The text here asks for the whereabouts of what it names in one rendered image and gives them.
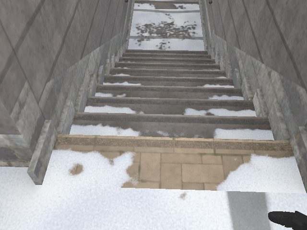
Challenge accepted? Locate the right robot hand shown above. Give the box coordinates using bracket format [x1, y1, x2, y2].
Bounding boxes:
[268, 211, 307, 230]

